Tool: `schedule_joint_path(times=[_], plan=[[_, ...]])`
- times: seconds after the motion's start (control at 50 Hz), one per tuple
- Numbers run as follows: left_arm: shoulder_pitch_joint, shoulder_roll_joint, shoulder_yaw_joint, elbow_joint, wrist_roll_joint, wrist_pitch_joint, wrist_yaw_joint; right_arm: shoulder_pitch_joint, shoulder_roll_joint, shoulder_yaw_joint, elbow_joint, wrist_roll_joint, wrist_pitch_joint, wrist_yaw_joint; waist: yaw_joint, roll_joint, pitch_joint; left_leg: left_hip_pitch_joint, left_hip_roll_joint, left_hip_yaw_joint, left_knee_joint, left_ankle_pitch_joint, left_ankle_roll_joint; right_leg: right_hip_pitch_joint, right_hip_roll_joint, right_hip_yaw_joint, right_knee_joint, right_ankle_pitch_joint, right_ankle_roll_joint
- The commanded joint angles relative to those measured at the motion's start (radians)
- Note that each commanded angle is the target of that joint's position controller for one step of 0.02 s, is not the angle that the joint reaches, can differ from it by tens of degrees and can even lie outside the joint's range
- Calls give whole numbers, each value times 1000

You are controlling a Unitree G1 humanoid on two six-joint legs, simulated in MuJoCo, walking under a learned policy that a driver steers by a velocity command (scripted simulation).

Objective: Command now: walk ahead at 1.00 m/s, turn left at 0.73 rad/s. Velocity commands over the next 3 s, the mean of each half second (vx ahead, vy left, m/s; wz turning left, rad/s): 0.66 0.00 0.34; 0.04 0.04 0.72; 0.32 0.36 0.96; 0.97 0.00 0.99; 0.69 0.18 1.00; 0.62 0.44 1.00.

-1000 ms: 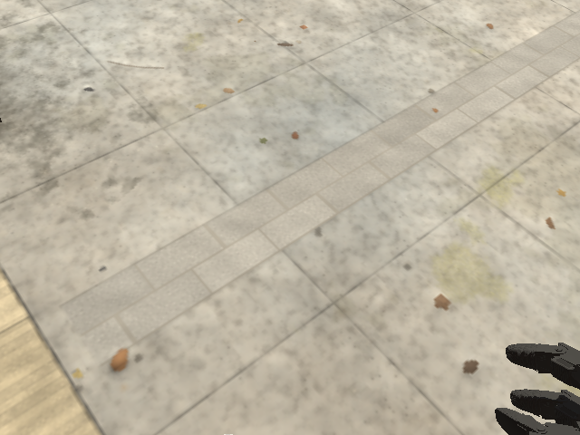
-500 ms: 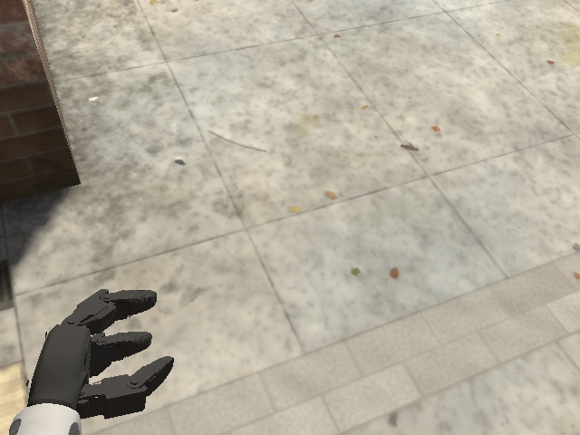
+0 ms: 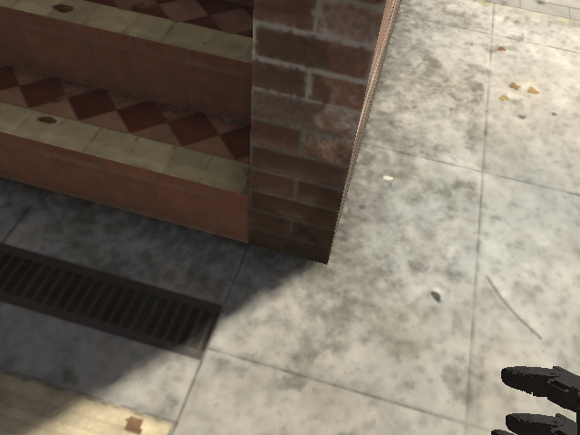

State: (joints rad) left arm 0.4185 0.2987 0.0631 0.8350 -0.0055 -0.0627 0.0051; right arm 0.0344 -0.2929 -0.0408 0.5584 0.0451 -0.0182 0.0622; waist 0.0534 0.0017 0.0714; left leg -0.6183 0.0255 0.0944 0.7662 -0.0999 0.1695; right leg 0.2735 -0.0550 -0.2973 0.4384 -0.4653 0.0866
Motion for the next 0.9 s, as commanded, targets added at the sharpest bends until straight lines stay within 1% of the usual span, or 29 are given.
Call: schedule_joint_path(times=[0.02,0.04,0.06,0.08,0.1,0.14,0.16,0.24,0.28,0.34,0.38,0.4,0.42,0.44,0.46,0.48,0.5,0.52,0.54,0.56,0.6,0.7,0.74,0.78,0.82,0.84,0.86,0.88,0.9], plan=[[-147,65,0,-134,20,-35,6,537,-267,-112,144,-1,11,-32,-254,224,-146,959,46,-264,-89,86,95,-792,14,109,951,21,-104],[-14,15,-33,-207,-20,-82,-5,447,-283,-93,74,-26,-21,-24,-107,373,-432,1136,226,-854,-330,-331,293,-1028,99,360,1161,-130,-117],[-137,133,-11,-195,-49,-105,-3,466,-197,-88,83,-27,-40,-18,-195,145,-369,1041,252,-919,-501,-489,230,-1072,41,418,1104,10,-142],[-215,127,-11,-223,-68,-110,2,442,-188,-82,100,-32,-61,-17,-161,48,-196,875,245,-862,-549,-487,200,-1094,16,403,1031,74,-152],[-249,103,-19,-214,-48,-106,11,351,-162,-69,95,-37,-79,-14,-106,-80,-118,700,220,-772,-548,-414,165,-1034,-36,411,956,139,-150],[-173,82,-17,-182,-29,-72,0,251,-86,-42,92,-62,-94,-18,-14,-24,-64,488,136,-586,-548,-302,127,-917,-95,419,875,226,-134],[-162,89,-13,-166,-15,-50,1,229,-70,-37,96,-56,-102,-23,-3,-10,-33,433,113,-504,-569,-165,108,-891,-115,402,818,238,-121],[-320,40,-26,-226,18,-37,-6,276,-64,-25,145,-49,-103,-64,-40,7,28,340,15,-217,-553,619,9,-862,-65,282,531,402,-48],[-422,-22,-46,-249,21,-61,-23,313,-52,-19,162,-46,-89,-86,-91,-7,16,318,-46,-131,-522,626,-55,-765,6,222,268,633,-50],[-497,11,-28,-267,18,-97,-49,409,-129,-44,208,-27,-92,-95,-155,23,-14,413,-10,-182,-514,463,-73,-690,81,213,42,856,-75],[-419,79,0,-255,17,-103,-45,382,-121,-50,219,-25,-97,-99,-105,93,-69,522,17,-216,-394,542,-97,-651,99,248,6,824,-115],[-304,101,12,-221,19,-109,-32,356,-111,-56,198,-42,-92,-110,-52,93,-134,563,24,-224,-293,660,-109,-562,139,229,13,800,-124],[-129,105,20,-171,22,-118,-21,247,-115,-58,161,-53,-93,-112,61,91,-199,508,-8,-201,-112,710,-143,-380,140,225,-51,889,-137],[68,128,27,-117,38,-113,-6,181,-60,-41,127,-64,-86,-105,150,32,-316,395,-71,-181,223,394,-184,-145,-8,345,-52,1205,-184],[-2,103,-7,-119,106,-111,-4,446,105,-1,159,-34,-65,-104,-12,-329,-473,0,-192,-266,732,-679,-272,220,-388,694,204,1801,-425],[-33,78,2,-168,81,-92,9,498,-75,-20,190,-8,-63,-85,46,-203,-691,-17,-163,-435,848,-621,-264,251,-439,814,171,1693,-510],[-134,80,5,-216,52,-66,27,358,-162,-44,141,-5,-50,-77,54,-119,-603,-24,-99,-381,828,-530,-266,94,-390,711,93,1430,-471],[-225,62,-2,-226,33,-34,44,284,-159,-47,104,-22,-30,-81,4,1,-476,-11,-48,-287,756,-458,-272,-100,-325,624,33,1180,-422],[-274,43,-15,-224,22,-11,53,278,-132,-46,106,-30,-6,-84,-46,30,-351,-19,-29,-243,714,-453,-283,-265,-285,580,-16,969,-407],[-339,72,-8,-219,24,15,60,302,-93,-39,88,-29,23,-91,-98,-23,-265,81,4,-204,622,-445,-292,-470,-262,511,-100,744,-390],[-373,108,-4,-218,33,35,53,282,-29,-10,50,-26,61,-113,-98,-80,-157,151,-5,-129,531,-441,-289,-674,-248,413,-186,776,-379],[-429,159,13,-208,40,60,72,248,-96,-37,-1,-48,82,-128,-111,-75,-294,228,73,-149,354,-180,-265,-612,-275,309,-179,611,-351],[-455,155,13,-192,37,76,69,243,-113,-48,-6,-43,84,-123,-123,-149,-263,308,55,-108,218,-156,-228,-660,-239,243,-205,394,-313],[-444,155,23,-157,7,77,68,227,-120,-56,-26,-51,109,-119,-126,-159,-211,306,56,-80,79,-185,-179,-629,-271,256,-208,237,-278],[-408,136,19,-121,14,82,62,258,-135,-75,0,-46,111,-113,-115,-117,-175,350,-2,-32,-140,-192,-117,-593,-229,216,-125,130,-211],[-338,115,16,-92,29,94,59,294,-149,-86,19,-47,108,-108,-106,-44,-142,366,-24,-70,-248,-149,-77,-599,-173,173,-14,55,-155],[-258,86,15,-88,47,100,52,287,-245,-109,-6,-44,108,-120,-58,222,-91,401,155,-377,-373,186,28,-765,-48,76,272,-99,-46],[-383,103,19,-158,63,91,35,254,-342,-127,-62,-87,94,-120,-84,322,-133,340,240,-686,-473,147,196,-937,88,250,504,-149,8],[-454,129,31,-170,51,81,25,180,-328,-132,-88,-97,71,-124,-76,218,-138,322,212,-657,-502,-54,189,-966,96,359,643,-97,-8]])
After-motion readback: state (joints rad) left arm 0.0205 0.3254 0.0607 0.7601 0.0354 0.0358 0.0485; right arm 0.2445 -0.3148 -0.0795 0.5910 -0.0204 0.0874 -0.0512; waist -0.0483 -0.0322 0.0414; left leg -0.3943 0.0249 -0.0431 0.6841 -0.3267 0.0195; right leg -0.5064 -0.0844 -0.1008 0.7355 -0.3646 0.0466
